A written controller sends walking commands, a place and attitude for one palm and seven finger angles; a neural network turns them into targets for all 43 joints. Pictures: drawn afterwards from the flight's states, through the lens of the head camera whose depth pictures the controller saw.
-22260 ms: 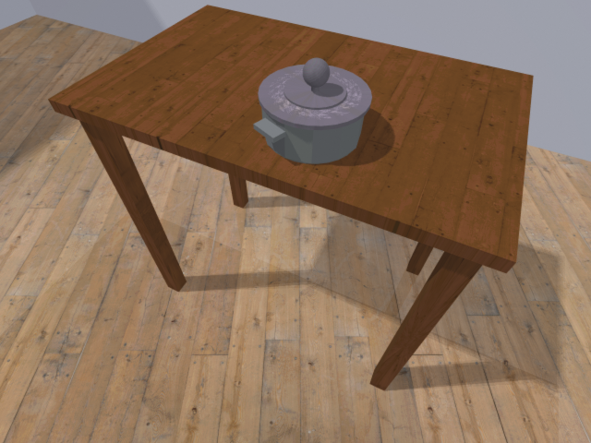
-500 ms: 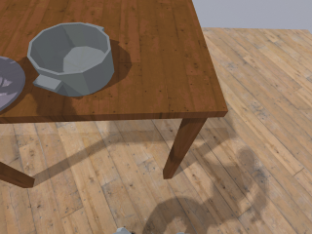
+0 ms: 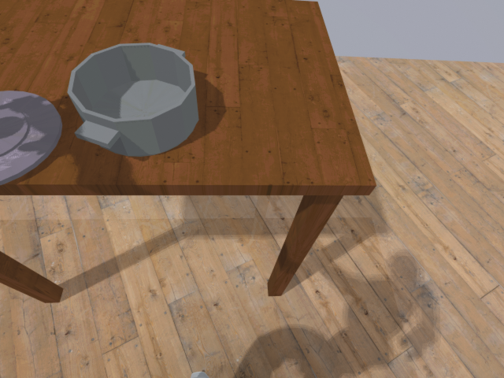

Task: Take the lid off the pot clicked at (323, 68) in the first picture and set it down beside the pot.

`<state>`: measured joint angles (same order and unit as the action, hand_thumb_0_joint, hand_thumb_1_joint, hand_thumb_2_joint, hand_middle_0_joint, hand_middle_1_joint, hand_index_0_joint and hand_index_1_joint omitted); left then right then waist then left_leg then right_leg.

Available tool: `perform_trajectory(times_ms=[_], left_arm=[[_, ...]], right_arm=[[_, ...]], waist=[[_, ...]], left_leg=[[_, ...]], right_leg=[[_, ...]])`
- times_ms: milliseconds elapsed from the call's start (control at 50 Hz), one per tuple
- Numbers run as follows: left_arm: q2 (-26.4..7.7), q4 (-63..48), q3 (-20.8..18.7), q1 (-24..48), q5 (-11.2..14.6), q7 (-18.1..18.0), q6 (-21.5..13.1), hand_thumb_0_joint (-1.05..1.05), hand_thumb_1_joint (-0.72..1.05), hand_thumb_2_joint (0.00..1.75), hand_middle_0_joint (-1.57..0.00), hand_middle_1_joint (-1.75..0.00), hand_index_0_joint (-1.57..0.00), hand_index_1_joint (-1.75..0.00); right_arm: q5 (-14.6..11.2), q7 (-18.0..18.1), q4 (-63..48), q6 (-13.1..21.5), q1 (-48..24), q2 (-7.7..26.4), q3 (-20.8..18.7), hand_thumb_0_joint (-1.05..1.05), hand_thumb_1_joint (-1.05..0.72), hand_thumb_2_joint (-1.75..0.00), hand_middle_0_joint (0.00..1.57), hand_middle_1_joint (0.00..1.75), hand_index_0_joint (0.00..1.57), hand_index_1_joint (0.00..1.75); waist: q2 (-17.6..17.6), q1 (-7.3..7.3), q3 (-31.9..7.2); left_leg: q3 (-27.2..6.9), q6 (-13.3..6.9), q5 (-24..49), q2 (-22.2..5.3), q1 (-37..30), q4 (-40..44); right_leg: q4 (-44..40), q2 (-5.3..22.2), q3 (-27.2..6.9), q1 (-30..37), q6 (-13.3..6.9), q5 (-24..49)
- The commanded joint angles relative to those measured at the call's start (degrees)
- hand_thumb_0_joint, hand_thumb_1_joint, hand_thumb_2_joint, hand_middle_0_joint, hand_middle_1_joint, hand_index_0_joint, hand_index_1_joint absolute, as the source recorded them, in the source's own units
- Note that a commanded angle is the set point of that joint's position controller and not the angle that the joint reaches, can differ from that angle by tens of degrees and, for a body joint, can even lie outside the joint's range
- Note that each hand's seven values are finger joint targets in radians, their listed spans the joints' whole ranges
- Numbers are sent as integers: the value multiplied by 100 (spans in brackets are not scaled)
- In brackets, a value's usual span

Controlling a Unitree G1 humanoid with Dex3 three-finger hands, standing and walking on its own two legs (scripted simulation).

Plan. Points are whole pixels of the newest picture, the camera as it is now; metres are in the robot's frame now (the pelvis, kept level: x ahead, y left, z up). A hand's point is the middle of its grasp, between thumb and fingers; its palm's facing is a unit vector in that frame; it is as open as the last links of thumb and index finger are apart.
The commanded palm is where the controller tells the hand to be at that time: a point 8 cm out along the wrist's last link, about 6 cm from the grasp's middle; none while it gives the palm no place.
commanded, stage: raise the empty hand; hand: left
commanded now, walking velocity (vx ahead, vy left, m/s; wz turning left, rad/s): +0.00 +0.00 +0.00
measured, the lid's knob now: out of the picture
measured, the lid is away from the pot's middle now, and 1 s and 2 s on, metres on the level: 0.23 0.23 0.23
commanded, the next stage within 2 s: draw the hand back to the body in 1.08 s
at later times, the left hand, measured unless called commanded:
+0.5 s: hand out of the picture +0.46 +0.38 +0.23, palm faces -0.29 -0.18 -0.94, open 11.1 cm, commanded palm +0.50 +0.37 +0.30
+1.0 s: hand out of the picture +0.48 +0.37 +0.27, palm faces -0.22 -0.19 -0.96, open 11.1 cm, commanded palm +0.51 +0.37 +0.35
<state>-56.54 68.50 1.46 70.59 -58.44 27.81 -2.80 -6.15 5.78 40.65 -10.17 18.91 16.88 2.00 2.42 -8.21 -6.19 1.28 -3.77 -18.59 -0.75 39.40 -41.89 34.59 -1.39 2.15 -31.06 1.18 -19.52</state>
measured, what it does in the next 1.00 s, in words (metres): stands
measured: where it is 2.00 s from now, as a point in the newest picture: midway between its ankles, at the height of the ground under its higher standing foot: outside the picture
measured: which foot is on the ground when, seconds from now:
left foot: down 0.00-1.00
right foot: down 0.00-1.00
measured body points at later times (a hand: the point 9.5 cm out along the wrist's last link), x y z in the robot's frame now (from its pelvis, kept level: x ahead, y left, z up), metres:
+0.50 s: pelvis +0.00 +0.00 +0.01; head +0.08 +0.01 +0.45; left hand +0.47 +0.38 +0.28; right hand +0.00 -0.29 -0.11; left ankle +0.01 +0.07 -0.72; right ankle -0.04 -0.14 -0.72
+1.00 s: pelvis +0.02 -0.01 +0.01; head +0.10 +0.00 +0.45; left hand +0.48 +0.38 +0.33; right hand +0.03 -0.29 -0.11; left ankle +0.01 +0.07 -0.72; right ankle -0.04 -0.14 -0.72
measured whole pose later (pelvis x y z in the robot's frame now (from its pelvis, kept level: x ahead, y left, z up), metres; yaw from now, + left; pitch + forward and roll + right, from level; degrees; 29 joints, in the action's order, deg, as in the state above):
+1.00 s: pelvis +0.02 -0.01 +0.01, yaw +0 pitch +15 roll -3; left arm -60.6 71.0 6.6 84.1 -60.8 32.5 5.7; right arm -7.0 4.8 41.5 -8.8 17.9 17.1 3.3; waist 2.7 -8.3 -5.0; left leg 1.5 -3.1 -17.0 -0.2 33.3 -35.3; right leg 28.8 -1.0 1.8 -25.4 0.7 -18.3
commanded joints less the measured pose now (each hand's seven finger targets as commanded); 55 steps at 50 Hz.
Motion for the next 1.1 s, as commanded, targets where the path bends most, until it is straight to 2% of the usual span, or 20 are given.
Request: perform_trajectory(times_ms=[0, 120, 140, 220, 260, 280, 340, 400, 440, 500, 540, 560, 620, 640, 780, 940, 1000, 1020, 1040, 1080], left_arm=[[-1432, -583, -8, 2385, 27, -178, 137, 0, -8, 80, -42, -73, -42, -73], [-1566, -1329, -9, 3115, 22, -148, 179, 0, -8, 80, -42, -73, -42, -73], [-1928, -1293, -277, 3190, -76, -174, 188, 0, -8, 80, -42, -73, -42, -73], [-1335, -1026, 158, 3021, 36, -68, 251, 0, -8, 80, -42, -73, -42, -73], [-1282, -531, 250, 2811, -11, -58, 362, 0, -8, 80, -42, -73, -42, -73], [-1546, -632, 88, 2847, -20, -61, 372, 0, -8, 80, -42, -73, -42, -73], [-1585, -915, 124, 3189, -97, -73, 404, 0, -8, 80, -42, -73, -42, -73], [-1723, -811, 81, 3259, -125, -37, 442, 0, -8, 80, -42, -73, -42, -73], [-1927, -1171, -79, 3466, -149, -43, 433, 0, -8, 80, -42, -73, -42, -73], [-1428, -819, 317, 3426, -96, 41, 555, 0, -8, 80, -42, -73, -42, -73], [-1631, -851, 158, 3358, -144, 41, 561, 0, -8, 80, -42, -73, -42, -73], [-1591, -721, 229, 3326, -152, 60, 584, 0, -8, 80, -42, -73, -42, -73], [-1362, -1216, 388, 3617, -63, 113, 615, 0, -8, 80, -42, -73, -42, -73], [-1595, -1210, 217, 3774, -159, 84, 655, 0, -8, 80, -42, -73, -42, -73], [-1563, -684, 341, 3595, -212, 158, 774, 0, -8, 80, -42, -73, -42, -73], [-1840, -1126, 252, 4151, -312, 196, 867, 0, -8, 80, -42, -73, -42, -73], [-1400, -596, 581, 3848, -276, 262, 977, 0, -8, 80, -42, -73, -42, -73], [-1270, -661, 640, 3637, -216, 291, 946, 0, -8, 80, -42, -73, -42, -73], [-1598, -706, 382, 3739, -304, 241, 985, 0, -8, 80, -42, -73, -42, -73], [-1123, -597, 751, 3784, -272, 272, 1064, 0, -8, 80, -42, -73, -42, -73]], right_arm=[[0, 82, -279, 61, 683, 1151, -269, 0, -90, -90, 20, 30, 20, 30], [-3, 110, -290, 119, 639, 1141, -279, 0, -90, -90, 20, 30, 20, 30], [12, 111, -260, 121, 675, 1172, -295, 0, -90, -90, 20, 30, 20, 30], [-39, 100, -238, 164, 682, 1112, -282, 0, -90, -90, 20, 30, 20, 30], [-37, 86, -199, 142, 656, 1155, -259, 0, -90, -90, 20, 30, 20, 30], [-30, 87, -216, 131, 639, 1168, -244, 0, -90, -90, 20, 30, 20, 30], [-20, 77, -214, 129, 618, 1159, -253, 0, -90, -90, 20, 30, 20, 30], [-32, 84, -203, 170, 620, 1160, -232, 0, -90, -90, 20, 30, 20, 30], [-26, 101, -240, 175, 601, 1159, -250, 0, -90, -90, 20, 30, 20, 30], [-42, 68, -180, 207, 634, 1153, -251, 0, -90, -90, 20, 30, 20, 30], [-28, 64, -169, 214, 633, 1172, -246, 0, -90, -90, 20, 30, 20, 30], [-45, 63, -171, 221, 621, 1158, -225, 0, -90, -90, 20, 30, 20, 30], [-51, 44, -207, 241, 591, 1120, -239, 0, -90, -90, 20, 30, 20, 30], [-17, 21, -170, 220, 614, 1162, -265, 0, -90, -90, 20, 30, 20, 30], [-44, 3, -174, 228, 592, 1142, -205, 0, -90, -90, 20, 30, 20, 30], [-52, -11, -214, 225, 500, 1136, -191, 0, -90, -90, 20, 30, 20, 30], [-70, -42, -171, 223, 543, 1114, -179, 0, -90, -90, 20, 30, 20, 30], [-93, -38, -223, 251, 550, 1062, -154, 0, -90, -90, 20, 30, 20, 30], [-50, -59, -184, 185, 520, 1142, -182, 0, -90, -90, 20, 30, 20, 30], [-62, -79, -187, 195, 527, 1096, -192, 0, -90, -90, 20, 30, 20, 30]], waist=[[623, -41, -1731], [1039, 60, -2361], [1063, 74, -2558], [896, 21, -2239], [546, -66, -1738], [471, -3, -1706], [934, 49, -2039], [756, 5, -1916], [1018, 81, -2392], [946, -35, -1889], [912, 37, -2084], [762, 3, -1884], [1094, 62, -2208], [1206, 63, -2413], [638, 7, -1905], [1023, 67, -2501], [712, -34, -1932], [805, 35, -1982], [722, 53, -2143], [625, -40, -1884]], left_leg=[[-336, 81, 2386, 31, -2596, 291], [-417, 81, 2787, -8, -3141, 366], [-442, 83, 2878, -13, -3207, 319], [-413, 88, 2920, 0, -3160, 413], [-324, 51, 2213, 21, -2715, 482], [-279, 37, 2026, 53, -2563, 532], [-298, 68, 2396, 38, -2862, 530], [-275, 26, 2221, 56, -2742, 577], [-329, 43, 2743, 30, -3093, 538], [-339, 54, 2538, 12, -3011, 616], [-336, 62, 2776, -11, -3136, 583], [-318, 36, 2714, 29, -2959, 584], [-337, 65, 3352, -9, -3344, 595], [-402, 97, 3511, -41, -3514, 545], [-294, 48, 3083, 40, -3005, 626], [-299, 65, 3820, -15, -3409, 584], [-250, 50, 3458, -10, -3124, 648], [-243, 59, 3863, -17, -3237, 647], [-275, 78, 3816, -25, -3245, 607], [-257, 44, 3591, 3, -3163, 651]], right_leg=[[-415, -376, 185, -352, -209, 1124], [-420, -334, 178, -188, -238, 1188], [-420, -330, 136, -151, -212, 1221], [-496, -332, 207, -176, -214, 1207], [-580, -327, 168, -204, -193, 1084], [-597, -315, 147, 19, -196, 1132], [-579, -297, 126, 30, -213, 1198], [-649, -294, 121, 171, -212, 1233], [-613, -282, 108, 255, -206, 1362], [-729, -295, 165, -9, -204, 1186], [-696, -300, 150, 80, -189, 1266], [-715, -306, 152, 124, -199, 1340], [-690, -288, 176, 197, -217, 1568], [-702, -289, 147, 120, -192, 1519], [-777, -288, 153, 338, -168, 1598], [-745, -242, 97, 564, -141, 1959], [-833, -249, 147, 444, -134, 1850], [-792, -250, 154, 519, -156, 2034], [-780, -246, 124, 542, -127, 1999], [-848, -249, 140, 440, -125, 1942]])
